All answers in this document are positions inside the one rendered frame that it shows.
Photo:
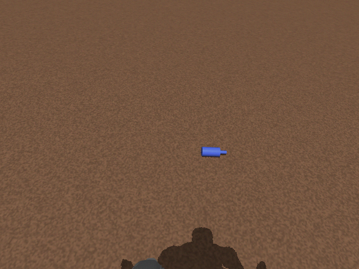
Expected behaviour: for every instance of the bottle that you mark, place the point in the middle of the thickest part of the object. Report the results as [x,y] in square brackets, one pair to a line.
[212,151]

